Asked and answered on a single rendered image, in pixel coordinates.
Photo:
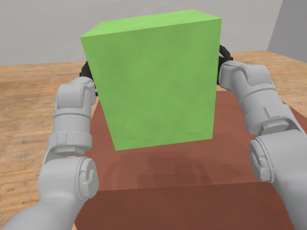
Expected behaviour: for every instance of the right robot upper arm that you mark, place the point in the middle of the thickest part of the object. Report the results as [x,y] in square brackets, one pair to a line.
[281,159]

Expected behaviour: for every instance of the robot left hand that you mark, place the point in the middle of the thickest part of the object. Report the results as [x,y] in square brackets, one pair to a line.
[87,73]

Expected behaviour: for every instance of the robot left forearm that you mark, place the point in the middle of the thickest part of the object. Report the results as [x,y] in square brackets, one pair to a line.
[72,115]

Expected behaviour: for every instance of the carton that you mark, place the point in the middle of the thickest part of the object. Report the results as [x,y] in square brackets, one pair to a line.
[156,76]

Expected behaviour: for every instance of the left robot upper arm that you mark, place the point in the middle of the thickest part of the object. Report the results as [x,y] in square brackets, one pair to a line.
[64,185]

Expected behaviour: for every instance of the pedestal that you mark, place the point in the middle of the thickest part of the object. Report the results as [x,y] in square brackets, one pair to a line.
[197,185]

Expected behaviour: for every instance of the robot right hand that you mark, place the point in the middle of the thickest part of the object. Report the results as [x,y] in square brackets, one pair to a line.
[226,57]

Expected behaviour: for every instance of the robot right forearm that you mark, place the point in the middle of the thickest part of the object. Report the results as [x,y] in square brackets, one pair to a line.
[264,111]

